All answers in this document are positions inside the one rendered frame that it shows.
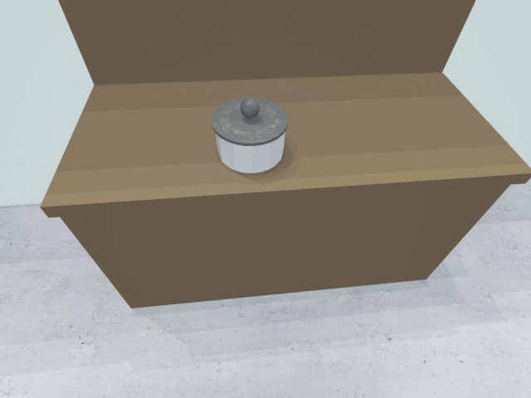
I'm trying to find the table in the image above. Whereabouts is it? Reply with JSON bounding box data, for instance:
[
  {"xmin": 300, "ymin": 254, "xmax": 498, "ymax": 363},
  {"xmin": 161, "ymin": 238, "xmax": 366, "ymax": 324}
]
[{"xmin": 40, "ymin": 0, "xmax": 531, "ymax": 308}]

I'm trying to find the lid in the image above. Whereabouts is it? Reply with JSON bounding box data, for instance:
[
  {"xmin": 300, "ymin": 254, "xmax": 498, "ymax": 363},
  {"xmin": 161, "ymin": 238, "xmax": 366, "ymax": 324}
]
[{"xmin": 212, "ymin": 97, "xmax": 288, "ymax": 146}]

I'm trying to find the pot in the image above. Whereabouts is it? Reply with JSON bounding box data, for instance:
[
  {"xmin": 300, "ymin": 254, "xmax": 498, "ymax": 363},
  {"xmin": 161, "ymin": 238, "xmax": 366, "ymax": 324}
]
[{"xmin": 216, "ymin": 133, "xmax": 285, "ymax": 173}]

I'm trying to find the knob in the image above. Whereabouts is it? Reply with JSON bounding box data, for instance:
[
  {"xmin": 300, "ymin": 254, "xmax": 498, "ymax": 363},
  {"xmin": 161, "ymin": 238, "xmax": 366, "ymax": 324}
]
[{"xmin": 241, "ymin": 98, "xmax": 260, "ymax": 118}]

